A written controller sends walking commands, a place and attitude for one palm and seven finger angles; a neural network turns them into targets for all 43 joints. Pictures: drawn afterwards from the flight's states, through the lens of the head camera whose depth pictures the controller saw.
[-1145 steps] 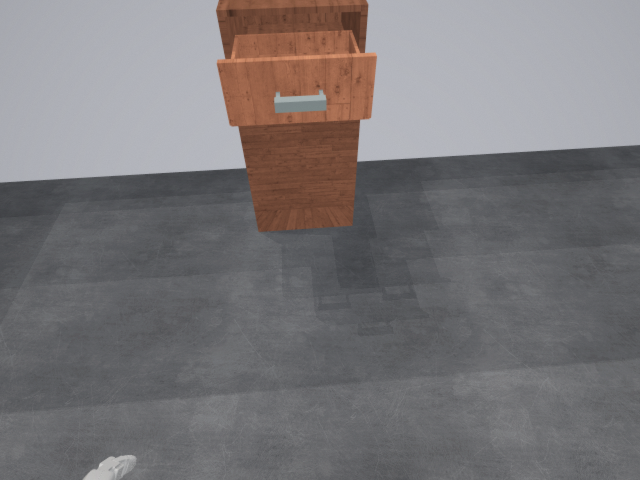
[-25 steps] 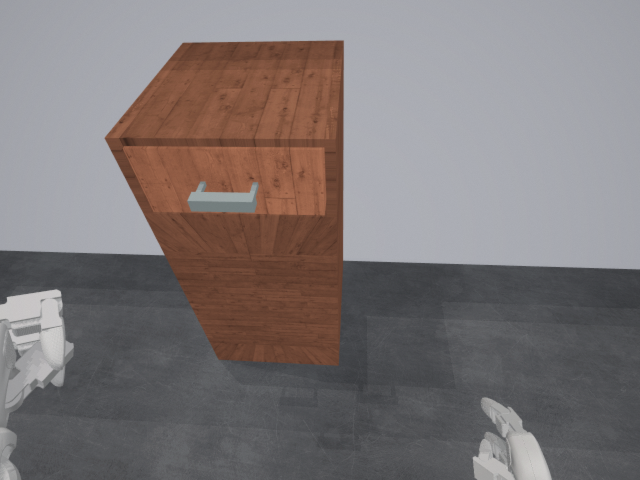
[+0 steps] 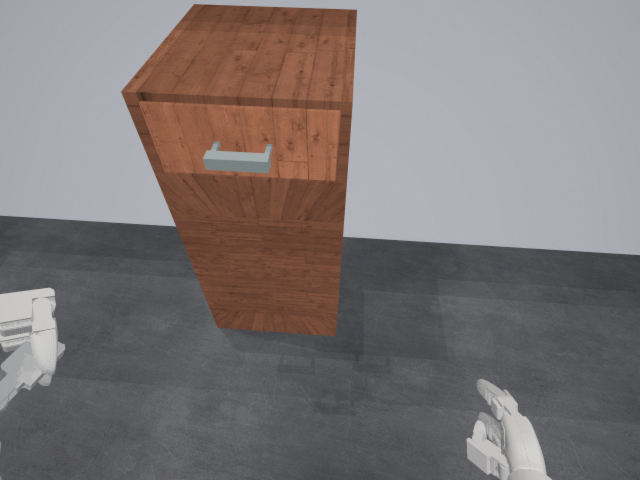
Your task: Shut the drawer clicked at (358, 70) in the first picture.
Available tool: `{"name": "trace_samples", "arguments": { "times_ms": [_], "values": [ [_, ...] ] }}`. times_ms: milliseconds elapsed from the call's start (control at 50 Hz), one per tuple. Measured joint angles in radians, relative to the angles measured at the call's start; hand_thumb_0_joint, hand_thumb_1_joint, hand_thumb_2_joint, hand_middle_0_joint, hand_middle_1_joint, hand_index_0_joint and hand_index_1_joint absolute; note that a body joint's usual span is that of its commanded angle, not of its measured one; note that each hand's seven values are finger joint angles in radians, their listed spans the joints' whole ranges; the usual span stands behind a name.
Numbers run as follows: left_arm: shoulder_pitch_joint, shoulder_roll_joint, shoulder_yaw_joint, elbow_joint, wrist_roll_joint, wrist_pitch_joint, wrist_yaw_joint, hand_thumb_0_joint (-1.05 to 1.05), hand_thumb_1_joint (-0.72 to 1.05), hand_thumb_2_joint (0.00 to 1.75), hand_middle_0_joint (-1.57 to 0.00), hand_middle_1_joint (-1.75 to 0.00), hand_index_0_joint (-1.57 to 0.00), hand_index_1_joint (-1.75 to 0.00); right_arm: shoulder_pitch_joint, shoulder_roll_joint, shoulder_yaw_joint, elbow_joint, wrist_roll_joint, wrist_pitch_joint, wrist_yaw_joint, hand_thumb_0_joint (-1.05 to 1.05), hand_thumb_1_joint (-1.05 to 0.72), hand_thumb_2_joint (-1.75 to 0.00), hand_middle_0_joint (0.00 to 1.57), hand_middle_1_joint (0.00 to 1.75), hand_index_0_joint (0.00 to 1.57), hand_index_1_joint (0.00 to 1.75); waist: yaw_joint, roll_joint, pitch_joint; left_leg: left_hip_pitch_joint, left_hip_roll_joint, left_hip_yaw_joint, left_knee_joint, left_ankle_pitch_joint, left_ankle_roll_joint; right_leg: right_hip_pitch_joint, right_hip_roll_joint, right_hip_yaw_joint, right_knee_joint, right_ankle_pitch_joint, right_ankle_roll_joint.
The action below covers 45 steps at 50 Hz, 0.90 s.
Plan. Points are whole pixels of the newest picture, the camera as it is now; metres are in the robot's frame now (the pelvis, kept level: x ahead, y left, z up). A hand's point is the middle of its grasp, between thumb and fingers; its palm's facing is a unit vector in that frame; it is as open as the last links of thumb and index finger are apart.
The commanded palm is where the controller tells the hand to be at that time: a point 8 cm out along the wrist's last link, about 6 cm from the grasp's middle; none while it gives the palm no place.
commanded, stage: step back with the hand held close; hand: left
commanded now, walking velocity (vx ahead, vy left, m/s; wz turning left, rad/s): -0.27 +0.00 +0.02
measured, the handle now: (240, 154) +0.66 +0.21 +0.02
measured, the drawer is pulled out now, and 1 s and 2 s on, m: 0.00 0.00 0.00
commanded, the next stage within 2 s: stop stepping back and stand still in 0.56 s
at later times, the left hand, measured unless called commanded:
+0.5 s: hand (53, 410) +0.14 +0.22 +0.17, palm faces +0.27 -0.83 -0.48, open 3.2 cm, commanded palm +0.07 +0.27 +0.19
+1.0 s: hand out of the picture +0.00 +0.24 +0.17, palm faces +0.33 -0.86 -0.39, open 3.2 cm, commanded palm -0.07 +0.29 +0.19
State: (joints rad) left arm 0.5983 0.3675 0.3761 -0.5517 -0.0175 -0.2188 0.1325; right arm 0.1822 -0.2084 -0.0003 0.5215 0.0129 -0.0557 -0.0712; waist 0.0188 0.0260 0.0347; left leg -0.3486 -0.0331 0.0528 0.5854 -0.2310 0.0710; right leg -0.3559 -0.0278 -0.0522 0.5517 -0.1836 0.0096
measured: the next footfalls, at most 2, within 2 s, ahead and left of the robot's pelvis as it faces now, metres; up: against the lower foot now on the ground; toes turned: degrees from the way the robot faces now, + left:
right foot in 0.46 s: -0.17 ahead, -0.13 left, +0.00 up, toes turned -1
left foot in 0.74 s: +0.02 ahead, +0.07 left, +0.00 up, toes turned -2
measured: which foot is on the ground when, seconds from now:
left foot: down 0.00-0.64, up 0.66-0.72, down 0.74-1.00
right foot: down 0.00-0.20, up 0.22-0.44, down 0.46-1.00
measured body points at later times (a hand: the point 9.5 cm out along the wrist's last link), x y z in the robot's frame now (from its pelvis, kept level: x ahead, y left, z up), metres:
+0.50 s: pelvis -0.08 -0.01 +0.00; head -0.01 +0.01 +0.45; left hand +0.12 +0.26 +0.19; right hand +0.11 -0.23 -0.08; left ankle +0.05 +0.08 -0.73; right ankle -0.21 -0.13 -0.73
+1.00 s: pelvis -0.19 +0.01 +0.01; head -0.19 +0.03 +0.46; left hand -0.03 +0.28 +0.19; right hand -0.02 -0.23 -0.05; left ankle -0.03 +0.07 -0.72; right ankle -0.21 -0.12 -0.72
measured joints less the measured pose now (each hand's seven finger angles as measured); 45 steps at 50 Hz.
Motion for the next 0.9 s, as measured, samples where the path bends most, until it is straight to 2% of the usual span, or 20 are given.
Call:
{"name": "trace_samples", "arguments": {
  "times_ms": [120, 160, 200, 280, 320, 380, 420, 460, 500, 560, 600, 640, 680, 720, 760, 820, 900],
  "values": [
    [-0.007, -0.018, -0.027, -0.035, -0.006, -0.012, 0.012, 0.01, 0.89, 0.90, -1.41, -1.60, -1.41, -1.60, 0.014, -0.004, 0.000, 0.024, -0.009, -0.008, 0.008, 0.01, -0.90, -0.90, 0.20, 0.30, 0.21, 0.30, -0.007, -0.014, 0.000, -0.066, 0.006, -0.024, 0.073, -0.085, -0.024, -0.029, 0.014, -0.011, -0.014, 0.033, -0.010],
    [-0.008, -0.013, -0.034, -0.054, -0.008, -0.018, 0.019, 0.01, 0.89, 0.90, -1.41, -1.60, -1.41, -1.60, 0.019, -0.009, -0.001, 0.034, -0.012, -0.005, 0.005, 0.01, -0.90, -0.90, 0.20, 0.30, 0.21, 0.30, -0.016, -0.026, 0.007, -0.075, 0.005, -0.026, 0.068, -0.045, -0.020, -0.039, 0.013, -0.012, -0.011, 0.041, -0.007],
    [-0.006, 0.001, -0.029, -0.067, -0.006, -0.023, 0.022, 0.01, 0.89, 0.90, -1.41, -1.60, -1.41, -1.60, 0.025, -0.013, -0.004, 0.039, -0.013, -0.004, 0.000, 0.01, -0.90, -0.90, 0.20, 0.30, 0.21, 0.30, -0.027, -0.031, 0.013, -0.079, 0.008, -0.024, 0.051, 0.032, -0.001, -0.053, 0.020, -0.007, 0.008, 0.013, -0.001],
    [-0.016, 0.046, 0.009, -0.056, 0.021, -0.031, 0.017, 0.01, 0.89, 0.90, -1.41, -1.60, -1.41, -1.60, 0.059, 0.001, -0.021, 0.049, -0.018, -0.017, -0.009, 0.01, -0.90, -0.90, 0.20, 0.30, 0.21, 0.30, -0.054, -0.013, 0.002, -0.089, 0.012, -0.060, 0.014, 0.056, 0.012, -0.066, 0.082, 0.049, 0.257, -0.119, 0.009],
    [-0.001, 0.062, 0.040, -0.065, 0.018, -0.041, 0.020, 0.01, 0.89, 0.90, -1.41, -1.60, -1.41, -1.60, 0.080, 0.011, -0.022, 0.055, -0.019, -0.028, -0.005, 0.01, -0.90, -0.90, 0.20, 0.30, 0.20, 0.30, -0.053, -0.006, -0.027, -0.102, 0.020, -0.074, -0.023, 0.085, 0.007, -0.014, 0.104, 0.057, 0.288, -0.172, 0.006],
    [0.045, 0.069, 0.081, -0.088, -0.009, -0.061, 0.028, 0.01, 0.89, 0.90, -1.41, -1.60, -1.41, -1.60, 0.079, 0.030, -0.012, 0.071, -0.024, -0.051, 0.005, 0.01, -0.90, -0.90, 0.20, 0.30, 0.21, 0.30, -0.034, -0.026, -0.068, -0.131, 0.029, -0.055, -0.082, 0.125, -0.001, 0.097, 0.093, 0.059, 0.172, -0.244, -0.002],
    [0.054, 0.060, 0.077, -0.092, -0.023, -0.069, 0.024, 0.01, 0.89, 0.90, -1.41, -1.60, -1.41, -1.60, 0.053, 0.036, -0.004, 0.081, -0.031, -0.067, 0.013, 0.01, -0.90, -0.90, 0.20, 0.30, 0.21, 0.30, -0.021, -0.040, -0.075, -0.154, 0.033, -0.035, -0.119, 0.158, -0.008, 0.165, 0.079, 0.059, 0.047, -0.244, -0.009],
    [0.037, 0.053, 0.054, -0.089, -0.028, -0.074, 0.013, 0.01, 0.89, 0.90, -1.41, -1.60, -1.41, -1.60, 0.009, 0.036, 0.002, 0.087, -0.038, -0.078, 0.022, 0.01, -0.90, -0.90, 0.20, 0.30, 0.21, 0.30, -0.008, -0.049, -0.057, -0.178, 0.036, -0.015, -0.149, 0.195, -0.013, 0.216, 0.067, 0.063, -0.071, -0.183, -0.014],
    [0.006, 0.058, 0.031, -0.088, -0.028, -0.077, -0.004, 0.01, 0.89, 0.90, -1.41, -1.60, -1.41, -1.60, -0.050, 0.031, 0.007, 0.086, -0.042, -0.076, 0.031, 0.01, -0.90, -0.90, 0.20, 0.30, 0.21, 0.30, 0.005, -0.052, -0.013, -0.199, 0.047, 0.007, -0.162, 0.230, -0.019, 0.230, 0.065, 0.074, -0.149, -0.200, -0.013],
    [-0.028, 0.080, 0.002, -0.097, -0.030, -0.073, -0.035, 0.01, 0.89, 0.90, -1.41, -1.60, -1.41, -1.60, -0.115, 0.019, 0.006, 0.076, -0.037, -0.054, 0.039, 0.01, -0.90, -0.90, 0.20, 0.30, 0.21, 0.30, -0.006, -0.002, 0.064, -0.197, 0.083, -0.014, -0.186, 0.284, -0.029, 0.214, 0.107, 0.062, -0.136, -0.187, -0.020],
    [-0.003, 0.114, 0.015, -0.128, -0.041, -0.075, -0.048, 0.01, 0.89, 0.90, -1.41, -1.60, -1.40, -1.60, -0.114, 0.019, 0.009, 0.058, -0.019, -0.034, 0.040, 0.01, -0.90, -0.90, 0.20, 0.30, 0.21, 0.30, -0.015, 0.015, 0.078, -0.192, 0.102, -0.030, -0.181, 0.301, -0.037, 0.216, 0.130, 0.053, -0.118, -0.174, -0.027],
    [0.057, 0.149, 0.053, -0.156, -0.055, -0.086, -0.052, 0.01, 0.89, 0.90, -1.41, -1.60, -1.40, -1.60, -0.083, 0.023, 0.015, 0.049, 0.002, -0.013, 0.032, 0.01, -0.90, -0.90, 0.20, 0.30, 0.21, 0.30, -0.024, 0.006, 0.054, -0.187, 0.102, -0.043, -0.113, 0.237, -0.044, 0.223, 0.138, 0.050, -0.095, -0.182, -0.034],
    [0.109, 0.166, 0.085, -0.160, -0.062, -0.097, -0.051, 0.01, 0.88, 0.90, -1.41, -1.60, -1.40, -1.59, -0.038, 0.021, 0.016, 0.048, 0.016, 0.002, 0.021, 0.01, -0.90, -0.90, 0.20, 0.30, 0.21, 0.30, -0.027, -0.018, 0.005, -0.184, 0.075, -0.052, -0.019, 0.110, -0.049, 0.228, 0.125, 0.051, -0.075, -0.194, -0.035],
    [0.134, 0.149, 0.094, -0.141, -0.065, -0.093, -0.044, 0.01, 0.88, 0.90, -1.41, -1.60, -1.41, -1.59, 0.002, 0.007, 0.010, 0.054, 0.013, 0.008, 0.010, 0.01, -0.90, -0.90, 0.20, 0.30, 0.21, 0.30, -0.021, -0.029, -0.048, -0.141, 0.054, -0.048, 0.018, 0.070, -0.053, 0.230, 0.111, 0.058, -0.059, -0.203, -0.032],
    [0.113, 0.108, 0.077, -0.094, -0.066, -0.072, -0.034, 0.00, 0.88, 0.90, -1.41, -1.60, -1.41, -1.60, 0.025, -0.012, -0.002, 0.063, 0.008, 0.006, -0.005, 0.01, -0.90, -0.90, 0.20, 0.30, 0.21, 0.30, -0.024, -0.028, -0.081, -0.104, 0.033, -0.047, -0.016, 0.109, -0.035, 0.229, 0.094, 0.054, -0.042, -0.212, -0.023],
    [0.032, 0.032, 0.029, 0.013, -0.058, -0.032, -0.013, 0.00, 0.89, 0.90, -1.41, -1.60, -1.41, -1.60, 0.031, -0.039, -0.012, 0.073, 0.006, -0.003, -0.020, 0.01, -0.90, -0.90, 0.20, 0.30, 0.20, 0.30, -0.015, -0.013, -0.082, -0.083, 0.019, -0.044, -0.053, 0.137, -0.010, 0.236, 0.079, 0.051, -0.048, -0.193, -0.008],
    [-0.027, -0.029, -0.023, 0.078, -0.035, 0.030, 0.004, 0.01, 0.89, 0.90, -1.41, -1.60, -1.41, -1.60, 0.027, -0.034, -0.009, 0.067, -0.006, -0.018, -0.027, 0.01, -0.91, -0.90, 0.20, 0.29, 0.20, 0.30, -0.024, -0.011, -0.061, -0.068, 0.004, -0.052, -0.133, 0.144, -0.019, 0.220, 0.072, 0.048, -0.055, -0.229, -0.022]
  ]
}}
